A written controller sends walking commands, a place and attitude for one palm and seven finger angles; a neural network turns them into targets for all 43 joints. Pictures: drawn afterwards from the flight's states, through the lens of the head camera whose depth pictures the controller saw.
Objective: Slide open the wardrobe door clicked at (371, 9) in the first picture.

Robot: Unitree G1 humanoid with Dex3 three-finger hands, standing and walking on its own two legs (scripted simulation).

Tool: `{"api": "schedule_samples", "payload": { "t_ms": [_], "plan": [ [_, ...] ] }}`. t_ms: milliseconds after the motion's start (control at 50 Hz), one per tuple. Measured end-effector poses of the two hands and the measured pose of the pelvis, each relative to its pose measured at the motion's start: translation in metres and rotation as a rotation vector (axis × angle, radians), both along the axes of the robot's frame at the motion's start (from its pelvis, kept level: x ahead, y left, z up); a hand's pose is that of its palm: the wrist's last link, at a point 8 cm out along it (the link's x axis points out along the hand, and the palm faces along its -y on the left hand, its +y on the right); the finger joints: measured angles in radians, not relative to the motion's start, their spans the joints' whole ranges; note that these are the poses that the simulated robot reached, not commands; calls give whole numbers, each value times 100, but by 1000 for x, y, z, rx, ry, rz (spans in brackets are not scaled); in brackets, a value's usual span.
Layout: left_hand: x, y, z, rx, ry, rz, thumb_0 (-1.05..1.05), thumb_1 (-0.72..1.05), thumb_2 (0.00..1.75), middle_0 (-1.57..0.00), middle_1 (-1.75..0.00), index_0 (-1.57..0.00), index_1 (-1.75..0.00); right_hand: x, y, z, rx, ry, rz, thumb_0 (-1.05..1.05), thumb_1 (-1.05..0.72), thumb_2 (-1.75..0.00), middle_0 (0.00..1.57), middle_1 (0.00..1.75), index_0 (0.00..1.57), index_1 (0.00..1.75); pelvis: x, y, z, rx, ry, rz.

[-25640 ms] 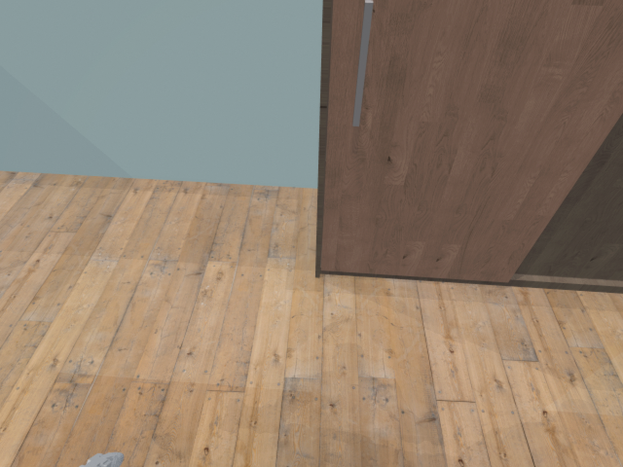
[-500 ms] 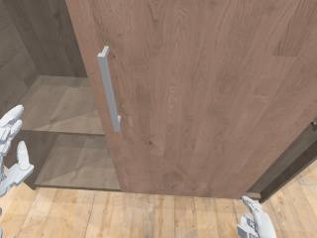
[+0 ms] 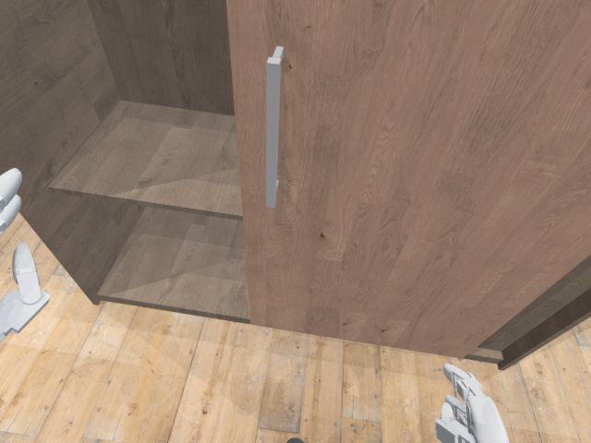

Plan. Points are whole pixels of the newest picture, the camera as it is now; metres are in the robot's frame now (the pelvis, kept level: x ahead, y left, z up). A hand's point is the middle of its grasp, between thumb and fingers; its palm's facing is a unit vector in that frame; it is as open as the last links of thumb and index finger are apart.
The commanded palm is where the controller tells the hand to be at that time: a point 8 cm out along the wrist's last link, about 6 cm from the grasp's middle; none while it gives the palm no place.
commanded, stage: step back with the hand held close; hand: left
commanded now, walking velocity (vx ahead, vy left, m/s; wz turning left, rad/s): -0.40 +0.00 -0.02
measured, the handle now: (274, 138) +0.54 +0.10 +0.11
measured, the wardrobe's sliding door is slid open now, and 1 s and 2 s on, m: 0.56 0.56 0.56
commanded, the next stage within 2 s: stop stepping back and stand still in 0.56 s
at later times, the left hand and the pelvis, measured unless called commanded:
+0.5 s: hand out of the picture +0.14 +0.39 +0.18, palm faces +0.33 -0.90 -0.29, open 7.4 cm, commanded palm +0.05 +0.43 +0.19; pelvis -0.11 +0.15 -0.02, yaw -4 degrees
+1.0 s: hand out of the picture +0.06 +0.48 +0.17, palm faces +0.13 -0.95 -0.27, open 7.4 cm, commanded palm -0.02 +0.55 +0.19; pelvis -0.22 +0.29 +0.01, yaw -13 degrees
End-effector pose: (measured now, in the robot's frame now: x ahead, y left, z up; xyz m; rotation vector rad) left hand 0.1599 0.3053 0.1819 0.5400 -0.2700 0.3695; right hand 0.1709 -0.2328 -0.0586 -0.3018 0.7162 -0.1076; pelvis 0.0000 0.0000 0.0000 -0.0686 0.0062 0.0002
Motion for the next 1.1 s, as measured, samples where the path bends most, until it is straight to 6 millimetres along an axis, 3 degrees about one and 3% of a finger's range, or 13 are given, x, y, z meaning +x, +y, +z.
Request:
{"api": "schedule_samples", "payload": {
  "t_ms": [180,240,300,380,440,540,640,700,780,840,920,1040,1100],
  "plan": [
    [-14,37,-16,-33,-117,-70,1,89,90,-22,-30,-21,-30,-16,29,6,-78,-23,-12,1,-90,-90,21,30,20,30,-25,36,-15,-65,-37,-8],
    [-25,60,-6,-51,-124,-73,1,89,90,-22,-30,-22,-31,-26,49,16,-70,-32,-1,1,-90,-90,21,30,20,30,-37,55,-7,-77,-26,41],
    [-51,81,-4,29,-208,-89,1,89,90,-22,-30,-21,-30,-34,68,12,-63,-53,16,1,-90,-90,21,30,20,30,-50,75,-22,-1,-1,-54],
    [-51,107,-11,-10,-339,-125,1,89,90,-21,-30,-21,-30,-55,104,-5,-100,-59,25,1,-90,-90,21,30,20,30,-73,112,-41,-37,-13,-47],
    [-46,125,-13,-38,-339,-153,1,89,90,-21,-30,-21,-30,-87,137,-16,-55,-20,-37,1,-90,-90,20,30,20,30,-97,131,-35,-27,-42,-64],
    [-62,135,14,-61,-253,-262,1,89,90,-21,-30,-21,-30,-158,188,2,13,74,-89,1,-90,-90,21,30,20,30,-121,157,0,-67,-6,-90],
    [-88,161,43,-10,-138,-285,1,89,90,-22,-30,-21,-30,-214,211,19,7,175,-157,1,-90,-90,21,30,20,30,-132,187,31,-95,64,-110],
    [-104,187,47,45,-79,-241,1,89,90,-22,-30,-21,-30,-230,215,17,-12,175,-169,1,-89,-90,21,30,20,30,-140,206,31,-85,90,-104],
    [-124,212,24,124,-113,-225,1,89,90,-21,-30,-21,-30,-237,208,-13,-60,84,-170,1,-89,-90,21,30,20,30,-165,235,-14,22,61,-268],
    [-109,232,-6,-32,-187,-224,1,89,90,-21,-30,-21,-30,-250,217,-29,-79,49,-240,1,-90,-90,21,30,20,30,-176,261,-35,-31,4,-233],
    [-94,240,-32,-234,-145,-241,1,89,90,-21,-30,-21,-30,-276,253,-18,-18,9,-302,1,-90,-90,20,30,20,30,-203,279,-29,-3,-71,-225],
    [-156,236,23,-78,-38,-378,2,89,90,-21,-30,-21,-30,-317,307,18,74,57,-265,1,-90,-90,21,30,20,30,-222,296,21,-31,-21,-190],
    [-195,260,43,133,-44,-337,1,89,90,-22,-30,-21,-30,-324,312,4,71,92,-235,1,-90,-90,21,30,20,30,-228,307,11,64,37,-177]
  ]
}}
